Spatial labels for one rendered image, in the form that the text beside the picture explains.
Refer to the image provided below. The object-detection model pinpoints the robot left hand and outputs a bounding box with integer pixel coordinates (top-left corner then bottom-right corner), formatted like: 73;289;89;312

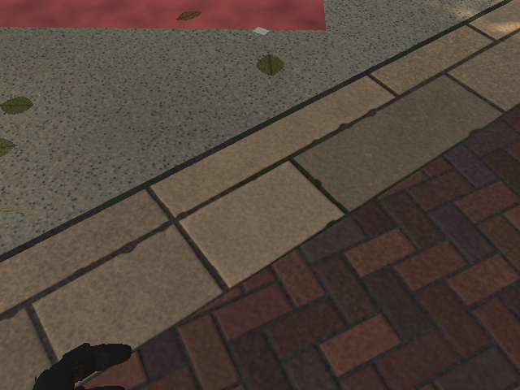
32;343;132;390

